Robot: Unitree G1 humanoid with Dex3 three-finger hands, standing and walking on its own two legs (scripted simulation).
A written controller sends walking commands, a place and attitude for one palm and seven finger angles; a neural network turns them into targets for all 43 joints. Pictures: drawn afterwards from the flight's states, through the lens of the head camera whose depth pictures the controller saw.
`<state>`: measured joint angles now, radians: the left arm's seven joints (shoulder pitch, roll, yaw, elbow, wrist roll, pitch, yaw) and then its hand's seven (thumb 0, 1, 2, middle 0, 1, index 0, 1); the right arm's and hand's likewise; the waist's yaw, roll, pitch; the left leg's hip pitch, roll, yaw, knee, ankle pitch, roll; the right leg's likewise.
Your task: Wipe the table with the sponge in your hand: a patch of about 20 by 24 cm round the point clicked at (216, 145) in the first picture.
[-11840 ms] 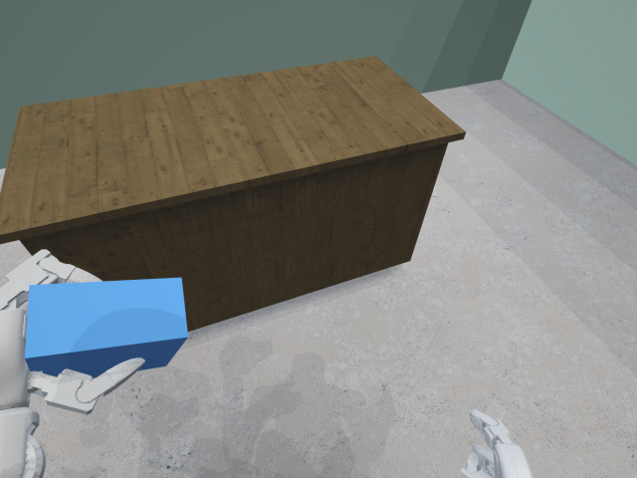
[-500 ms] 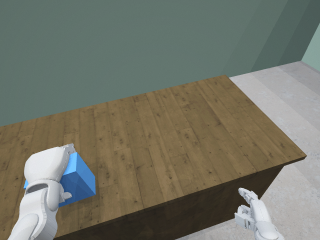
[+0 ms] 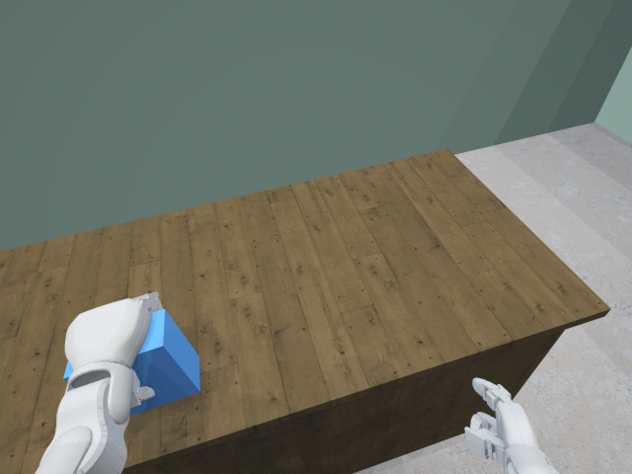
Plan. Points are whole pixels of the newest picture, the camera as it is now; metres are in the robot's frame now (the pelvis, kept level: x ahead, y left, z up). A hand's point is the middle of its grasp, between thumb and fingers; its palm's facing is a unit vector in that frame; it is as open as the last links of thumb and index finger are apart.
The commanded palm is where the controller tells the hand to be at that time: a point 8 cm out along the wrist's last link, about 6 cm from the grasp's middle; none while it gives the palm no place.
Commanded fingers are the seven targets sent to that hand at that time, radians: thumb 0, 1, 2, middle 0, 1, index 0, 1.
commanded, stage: move the sponge above the wiping area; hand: left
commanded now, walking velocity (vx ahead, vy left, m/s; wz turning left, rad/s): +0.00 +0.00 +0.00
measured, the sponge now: (146, 373) +0.21 +0.28 +0.00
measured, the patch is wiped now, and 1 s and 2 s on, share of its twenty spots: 0.00 0.00 0.00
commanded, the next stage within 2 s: lower the sponge onto the table in 1.08 s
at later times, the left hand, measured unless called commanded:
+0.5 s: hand (150, 359) +0.22 +0.27 +0.03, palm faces -0.04 -0.12 -0.99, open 9.9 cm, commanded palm +0.20 +0.27 +0.09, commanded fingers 0.00 0.10 1.30 -1.20 -1.60 -1.20 -1.60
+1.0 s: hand (155, 353) +0.23 +0.26 +0.04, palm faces -0.02 -0.11 -0.99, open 9.9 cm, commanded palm +0.20 +0.26 +0.10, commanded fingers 0.00 0.10 1.30 -1.20 -1.60 -1.20 -1.60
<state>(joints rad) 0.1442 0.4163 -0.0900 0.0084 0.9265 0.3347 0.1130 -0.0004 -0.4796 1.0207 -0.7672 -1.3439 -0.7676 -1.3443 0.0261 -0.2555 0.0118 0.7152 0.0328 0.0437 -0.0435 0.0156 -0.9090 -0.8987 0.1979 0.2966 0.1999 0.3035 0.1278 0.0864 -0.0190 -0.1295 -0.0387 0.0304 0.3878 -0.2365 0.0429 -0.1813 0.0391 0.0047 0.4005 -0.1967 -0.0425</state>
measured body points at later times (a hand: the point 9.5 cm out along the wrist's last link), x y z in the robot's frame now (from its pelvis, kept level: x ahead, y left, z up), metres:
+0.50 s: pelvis +0.00 +0.00 +0.00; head -0.01 -0.04 +0.45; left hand +0.22 +0.27 +0.08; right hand +0.24 -0.20 -0.09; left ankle -0.02 +0.09 -0.74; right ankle +0.01 -0.10 -0.74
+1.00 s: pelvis +0.00 -0.01 +0.00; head -0.01 -0.05 +0.45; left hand +0.23 +0.26 +0.09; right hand +0.24 -0.21 -0.09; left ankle -0.02 +0.09 -0.74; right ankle +0.01 -0.10 -0.74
